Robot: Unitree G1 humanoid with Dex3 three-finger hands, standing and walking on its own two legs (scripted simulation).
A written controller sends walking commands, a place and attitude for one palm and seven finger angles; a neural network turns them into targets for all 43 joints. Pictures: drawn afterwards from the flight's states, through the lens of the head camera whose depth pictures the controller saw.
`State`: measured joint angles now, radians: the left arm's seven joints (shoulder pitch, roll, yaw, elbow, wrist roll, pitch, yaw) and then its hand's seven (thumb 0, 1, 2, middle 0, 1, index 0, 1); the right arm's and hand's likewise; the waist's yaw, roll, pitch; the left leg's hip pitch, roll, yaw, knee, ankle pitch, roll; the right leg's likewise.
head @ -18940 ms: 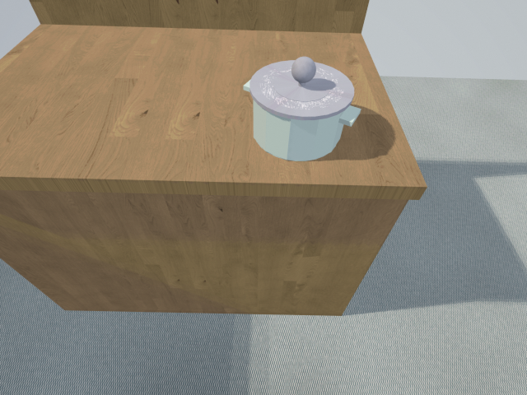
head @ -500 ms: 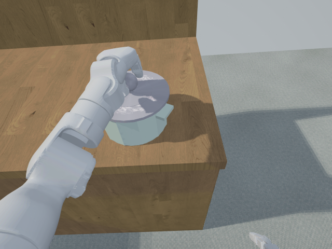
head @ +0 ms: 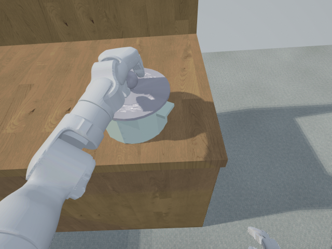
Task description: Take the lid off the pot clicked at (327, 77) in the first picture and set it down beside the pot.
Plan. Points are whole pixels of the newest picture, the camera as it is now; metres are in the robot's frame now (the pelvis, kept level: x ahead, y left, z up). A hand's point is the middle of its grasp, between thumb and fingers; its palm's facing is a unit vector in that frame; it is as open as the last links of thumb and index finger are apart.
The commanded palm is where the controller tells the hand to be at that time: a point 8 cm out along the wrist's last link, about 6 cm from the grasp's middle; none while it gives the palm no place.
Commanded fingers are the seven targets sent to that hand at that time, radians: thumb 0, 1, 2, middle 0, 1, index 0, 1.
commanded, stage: close the fingers and squeeze the knob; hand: left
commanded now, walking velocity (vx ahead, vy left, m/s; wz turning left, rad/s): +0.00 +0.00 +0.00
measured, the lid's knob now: (128, 79) +0.49 +0.09 +0.17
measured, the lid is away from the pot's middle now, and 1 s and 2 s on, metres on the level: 0.01 0.00 0.01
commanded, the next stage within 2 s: lift the lid straight up in 1.82 s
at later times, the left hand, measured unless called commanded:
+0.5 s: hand (127, 82) +0.46 +0.09 +0.18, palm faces -0.25 -0.08 -0.96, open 8.6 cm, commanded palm +0.44 +0.10 +0.24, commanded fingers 0.00 0.10 1.13 -0.72 -0.77 -0.72 -0.77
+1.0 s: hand (125, 84) +0.46 +0.09 +0.18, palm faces -0.27 -0.08 -0.96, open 7.1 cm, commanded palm +0.44 +0.10 +0.24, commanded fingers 0.00 0.49 0.70 -0.86 -0.96 -0.86 -0.96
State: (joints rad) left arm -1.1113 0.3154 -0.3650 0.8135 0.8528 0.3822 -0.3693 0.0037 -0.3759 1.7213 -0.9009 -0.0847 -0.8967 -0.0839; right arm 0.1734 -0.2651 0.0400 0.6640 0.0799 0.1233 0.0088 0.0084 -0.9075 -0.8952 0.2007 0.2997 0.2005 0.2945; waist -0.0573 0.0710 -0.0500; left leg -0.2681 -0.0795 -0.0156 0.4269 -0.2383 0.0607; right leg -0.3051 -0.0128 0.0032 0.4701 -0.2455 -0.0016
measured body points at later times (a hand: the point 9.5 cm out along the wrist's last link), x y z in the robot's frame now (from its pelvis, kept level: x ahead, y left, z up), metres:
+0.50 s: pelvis +0.00 +0.00 +0.00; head +0.01 -0.04 +0.45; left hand +0.47 +0.09 +0.23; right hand +0.12 -0.25 -0.13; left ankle -0.02 +0.08 -0.74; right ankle -0.01 -0.12 -0.74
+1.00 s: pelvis +0.00 +0.00 +0.00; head +0.02 -0.03 +0.45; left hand +0.47 +0.09 +0.23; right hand +0.12 -0.25 -0.13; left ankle -0.02 +0.08 -0.74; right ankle -0.01 -0.12 -0.74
